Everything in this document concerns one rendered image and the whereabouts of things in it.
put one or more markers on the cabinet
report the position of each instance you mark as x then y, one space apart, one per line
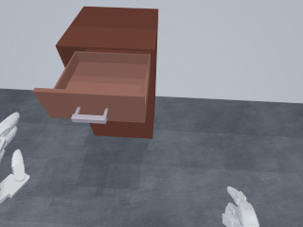
116 30

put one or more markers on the robot right hand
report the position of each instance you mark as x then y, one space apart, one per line
243 216

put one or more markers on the drawer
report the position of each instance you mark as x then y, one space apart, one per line
95 81

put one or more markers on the robot left hand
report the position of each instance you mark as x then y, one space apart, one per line
14 182

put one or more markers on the handle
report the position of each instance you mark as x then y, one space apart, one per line
89 118

